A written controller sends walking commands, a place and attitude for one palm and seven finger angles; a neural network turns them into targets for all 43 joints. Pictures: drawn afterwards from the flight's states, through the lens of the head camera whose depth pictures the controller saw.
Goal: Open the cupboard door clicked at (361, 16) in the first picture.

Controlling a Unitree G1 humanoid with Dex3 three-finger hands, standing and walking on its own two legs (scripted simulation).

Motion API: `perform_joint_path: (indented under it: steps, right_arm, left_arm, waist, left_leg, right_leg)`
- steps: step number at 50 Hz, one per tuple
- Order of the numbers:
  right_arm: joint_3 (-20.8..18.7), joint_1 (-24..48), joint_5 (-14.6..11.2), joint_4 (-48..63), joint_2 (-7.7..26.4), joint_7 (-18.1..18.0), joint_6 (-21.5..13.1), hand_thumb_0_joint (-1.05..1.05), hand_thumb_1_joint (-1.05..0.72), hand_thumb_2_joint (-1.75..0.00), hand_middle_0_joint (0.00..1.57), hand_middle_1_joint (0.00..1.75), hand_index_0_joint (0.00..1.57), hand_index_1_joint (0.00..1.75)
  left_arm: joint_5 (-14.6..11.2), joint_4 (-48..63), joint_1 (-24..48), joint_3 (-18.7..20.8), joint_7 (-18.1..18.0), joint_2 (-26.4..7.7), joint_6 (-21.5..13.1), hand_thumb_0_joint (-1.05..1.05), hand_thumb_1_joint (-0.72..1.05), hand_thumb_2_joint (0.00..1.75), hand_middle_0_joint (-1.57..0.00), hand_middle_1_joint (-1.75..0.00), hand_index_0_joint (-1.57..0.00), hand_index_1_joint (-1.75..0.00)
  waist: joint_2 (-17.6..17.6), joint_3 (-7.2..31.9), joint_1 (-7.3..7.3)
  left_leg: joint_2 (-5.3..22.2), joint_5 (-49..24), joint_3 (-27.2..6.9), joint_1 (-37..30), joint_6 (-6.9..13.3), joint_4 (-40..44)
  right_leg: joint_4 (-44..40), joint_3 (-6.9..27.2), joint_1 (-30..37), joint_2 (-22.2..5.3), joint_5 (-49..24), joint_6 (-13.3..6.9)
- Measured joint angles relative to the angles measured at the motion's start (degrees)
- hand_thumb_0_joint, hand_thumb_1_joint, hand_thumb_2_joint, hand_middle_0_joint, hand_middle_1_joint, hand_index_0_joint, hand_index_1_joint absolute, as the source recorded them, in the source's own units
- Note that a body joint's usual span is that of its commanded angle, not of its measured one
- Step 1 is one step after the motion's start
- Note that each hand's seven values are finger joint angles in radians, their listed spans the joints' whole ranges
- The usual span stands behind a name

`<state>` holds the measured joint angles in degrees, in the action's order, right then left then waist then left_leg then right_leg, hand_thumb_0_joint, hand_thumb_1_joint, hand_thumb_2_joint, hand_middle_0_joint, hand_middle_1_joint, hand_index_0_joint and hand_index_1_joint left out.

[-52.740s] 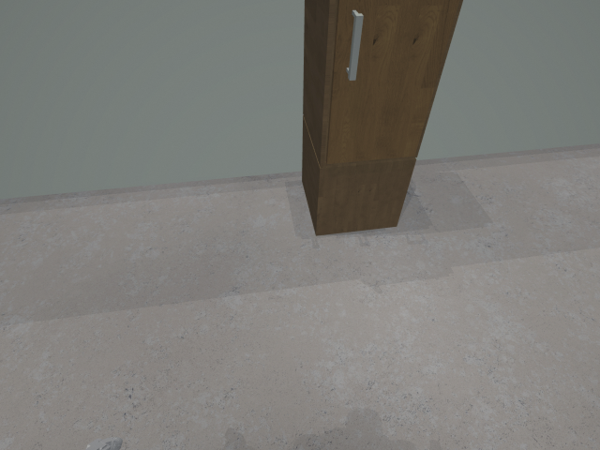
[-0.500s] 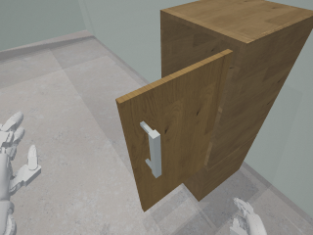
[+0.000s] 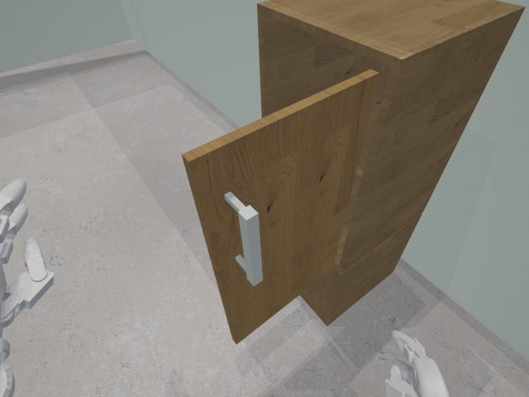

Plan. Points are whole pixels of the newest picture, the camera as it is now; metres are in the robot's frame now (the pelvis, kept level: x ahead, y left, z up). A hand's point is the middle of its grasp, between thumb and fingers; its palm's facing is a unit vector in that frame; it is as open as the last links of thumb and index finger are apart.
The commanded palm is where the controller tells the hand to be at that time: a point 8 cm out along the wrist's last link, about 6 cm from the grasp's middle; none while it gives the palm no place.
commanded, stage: step back with the hand held close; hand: left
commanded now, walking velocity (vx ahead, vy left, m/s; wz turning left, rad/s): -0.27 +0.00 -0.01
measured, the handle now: (244, 241) +0.32 +0.07 +0.08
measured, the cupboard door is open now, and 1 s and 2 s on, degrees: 92 92 92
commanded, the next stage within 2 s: stop stepping back and stand still in 1.04 s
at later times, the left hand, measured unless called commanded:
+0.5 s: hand (7, 337) +0.14 +0.29 +0.15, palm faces +0.41 -0.76 -0.50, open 7.4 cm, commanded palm +0.08 +0.32 +0.17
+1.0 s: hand (6, 380) +0.10 +0.26 +0.15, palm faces +0.30 -0.83 -0.47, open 7.4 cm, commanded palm +0.02 +0.31 +0.17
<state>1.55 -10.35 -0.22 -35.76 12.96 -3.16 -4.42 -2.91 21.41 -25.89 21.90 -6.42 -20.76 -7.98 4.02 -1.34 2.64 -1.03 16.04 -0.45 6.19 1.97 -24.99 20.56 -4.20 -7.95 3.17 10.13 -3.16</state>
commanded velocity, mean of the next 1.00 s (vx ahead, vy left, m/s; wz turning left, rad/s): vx -0.32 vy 0.00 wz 0.00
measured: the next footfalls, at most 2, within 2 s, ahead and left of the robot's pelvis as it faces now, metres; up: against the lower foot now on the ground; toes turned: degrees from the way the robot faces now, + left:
right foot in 1.04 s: -0.22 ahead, -0.09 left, +0.00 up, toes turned +5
left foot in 1.32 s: -0.15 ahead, +0.09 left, +0.00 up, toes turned -1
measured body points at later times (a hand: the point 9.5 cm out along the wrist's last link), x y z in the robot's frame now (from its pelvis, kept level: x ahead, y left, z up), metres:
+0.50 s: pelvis -0.07 +0.03 -0.02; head -0.05 +0.03 +0.43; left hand +0.11 +0.32 +0.17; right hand +0.11 -0.22 -0.09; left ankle -0.03 +0.10 -0.74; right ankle +0.02 -0.08 -0.74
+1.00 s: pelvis -0.14 +0.02 +0.00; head -0.07 +0.04 +0.44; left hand +0.08 +0.30 +0.17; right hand +0.05 -0.20 -0.08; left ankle -0.03 +0.10 -0.74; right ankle -0.28 -0.10 -0.72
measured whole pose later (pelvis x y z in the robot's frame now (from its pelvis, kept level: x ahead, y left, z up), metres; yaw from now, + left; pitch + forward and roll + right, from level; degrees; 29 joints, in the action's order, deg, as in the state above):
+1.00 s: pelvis -0.14 +0.02 +0.00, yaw -3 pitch +7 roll -2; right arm 1.4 -6.9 1.4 -34.9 9.0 -1.8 -7.7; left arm -3.1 32.2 -29.6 23.0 -7.5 -25.0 -10.1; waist -1.0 -1.1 0.9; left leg 0.6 -2.3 2.6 25.4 2.9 -16.2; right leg 28.8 -0.2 -8.5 1.9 22.2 -0.2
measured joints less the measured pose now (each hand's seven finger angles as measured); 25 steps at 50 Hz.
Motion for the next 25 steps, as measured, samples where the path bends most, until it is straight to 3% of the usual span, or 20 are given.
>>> perform_joint_path:
  steps: [7,11,17,25]
  right_arm:
    - [-1.91,0.27,-0.13,1.53,1.47,-0.32,1.86,0.01,-0.90,-0.90,0.20,0.30,0.20,0.30]
    - [-2.90,-0.11,-0.42,1.95,1.34,-1.04,2.91,0.01,-0.90,-0.90,0.20,0.30,0.20,0.30]
    - [-2.85,-0.54,-0.44,3.04,0.43,-1.56,3.32,0.01,-0.90,-0.90,0.20,0.30,0.20,0.30]
    - [-1.84,-1.56,-0.29,4.27,0.18,-1.09,2.17,0.01,-0.90,-0.90,0.20,0.30,0.20,0.30]
  left_arm:
    - [0.50,4.16,-5.05,-1.18,0.01,-0.45,-0.90,0.02,0.89,0.90,-0.21,-0.30,-0.21,-0.30]
    - [0.58,6.83,-7.32,-0.64,-0.09,-2.37,-1.00,0.02,0.89,0.90,-0.22,-0.30,-0.22,-0.30]
    - [0.84,7.84,-7.06,2.58,-1.03,-4.35,-1.80,0.02,0.89,0.90,-0.22,-0.30,-0.22,-0.30]
    - [2.51,6.91,-5.33,2.16,-1.59,-1.68,-2.57,0.01,0.89,0.90,-0.22,-0.30,-0.21,-0.30]
  waist:
    - [-1.11,-0.37,-1.87]
    - [-2.39,-0.25,-2.41]
    - [-3.97,0.02,-2.24]
    - [-3.65,-0.03,-1.79]
  left_leg:
    - [-0.83,-0.58,1.03,5.02,0.54,-1.72]
    - [-1.65,-0.80,1.64,6.80,1.01,-2.90]
    - [-2.49,-1.47,2.55,9.12,1.74,-4.68]
    - [-2.35,0.16,2.74,14.10,2.42,-10.47]
  right_leg:
    - [2.96,0.83,-5.80,-0.94,-0.29,0.66]
    - [5.68,1.33,-8.35,-1.84,0.19,1.13]
    - [8.61,2.08,-11.31,-2.76,-0.10,1.72]
    - [11.54,1.83,-14.94,-2.88,-0.84,1.99]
